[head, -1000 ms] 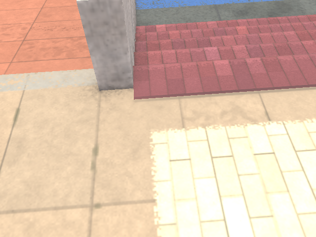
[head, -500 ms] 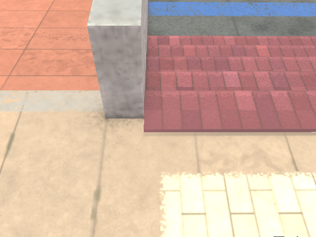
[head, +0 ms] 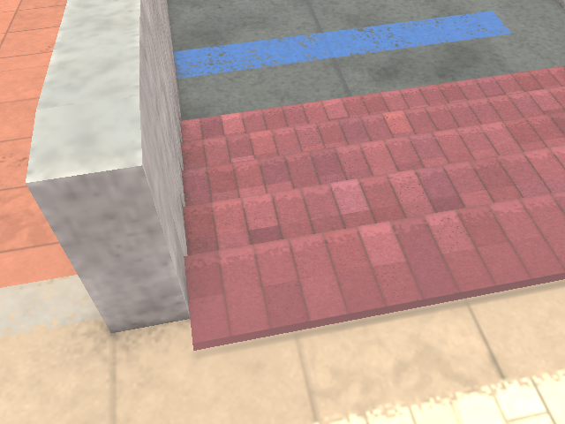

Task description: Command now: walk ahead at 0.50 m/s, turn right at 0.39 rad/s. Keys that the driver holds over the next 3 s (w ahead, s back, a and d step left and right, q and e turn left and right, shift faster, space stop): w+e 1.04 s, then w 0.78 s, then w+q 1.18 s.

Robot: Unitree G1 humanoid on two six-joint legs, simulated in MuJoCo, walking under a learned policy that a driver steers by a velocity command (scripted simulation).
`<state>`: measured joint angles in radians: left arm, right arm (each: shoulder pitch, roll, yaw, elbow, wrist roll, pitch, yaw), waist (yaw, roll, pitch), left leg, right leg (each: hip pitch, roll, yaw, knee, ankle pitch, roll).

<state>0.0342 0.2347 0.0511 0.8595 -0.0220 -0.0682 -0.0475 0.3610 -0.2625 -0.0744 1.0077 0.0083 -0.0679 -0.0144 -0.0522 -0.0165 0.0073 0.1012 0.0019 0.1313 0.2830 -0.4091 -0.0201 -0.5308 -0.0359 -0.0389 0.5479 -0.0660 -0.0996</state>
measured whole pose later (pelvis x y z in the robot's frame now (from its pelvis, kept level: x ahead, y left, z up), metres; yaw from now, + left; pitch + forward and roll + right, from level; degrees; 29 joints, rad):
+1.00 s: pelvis +0.53 -0.12 -0.01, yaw -35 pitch +1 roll +1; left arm 0.03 0.24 0.05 0.73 0.05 -0.02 -0.05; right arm 0.41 -0.26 -0.05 0.97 -0.02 -0.06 -0.02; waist -0.05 0.00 0.05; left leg 0.04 0.08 0.27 0.51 -0.48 -0.04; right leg -0.46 0.03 -0.10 0.56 -0.16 -0.14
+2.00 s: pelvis +0.93 -0.42 +0.02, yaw -39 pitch +0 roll +1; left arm 0.02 0.24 0.02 0.81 0.03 -0.01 -0.03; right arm 0.50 -0.21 -0.02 0.94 0.00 -0.06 0.00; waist -0.08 -0.04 0.04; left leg 0.07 -0.08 0.00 0.19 -0.27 0.07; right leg -0.61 -0.07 0.00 0.65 0.04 -0.01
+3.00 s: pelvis +1.36 -0.69 -0.18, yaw -6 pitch +0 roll +0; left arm 0.12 0.20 -0.05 0.74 0.10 -0.06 -0.04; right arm 0.45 -0.23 0.01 0.90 -0.05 -0.15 0.05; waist -0.07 0.03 0.01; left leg -0.27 -0.08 -0.15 1.01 -0.74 0.07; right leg -0.58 -0.06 0.00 0.77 0.43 -0.04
